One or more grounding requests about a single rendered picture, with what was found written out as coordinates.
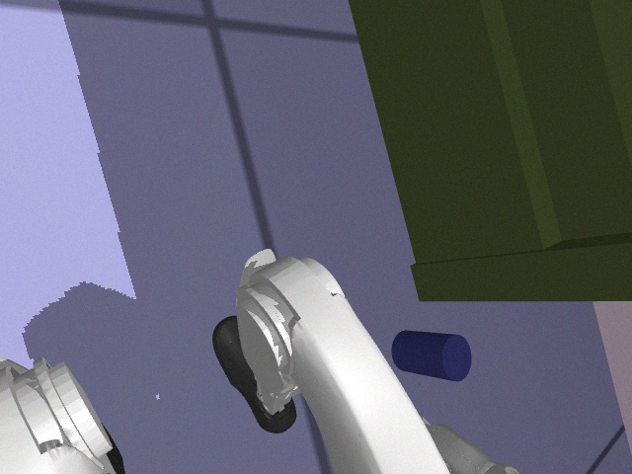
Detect right robot foot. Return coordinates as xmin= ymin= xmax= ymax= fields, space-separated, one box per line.
xmin=212 ymin=316 xmax=296 ymax=434

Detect armchair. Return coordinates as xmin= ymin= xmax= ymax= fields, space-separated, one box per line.
xmin=349 ymin=0 xmax=632 ymax=301

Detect right robot hand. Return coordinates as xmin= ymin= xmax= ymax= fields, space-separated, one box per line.
xmin=420 ymin=416 xmax=497 ymax=474

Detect left robot foot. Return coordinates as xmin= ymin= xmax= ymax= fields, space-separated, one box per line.
xmin=102 ymin=424 xmax=125 ymax=474

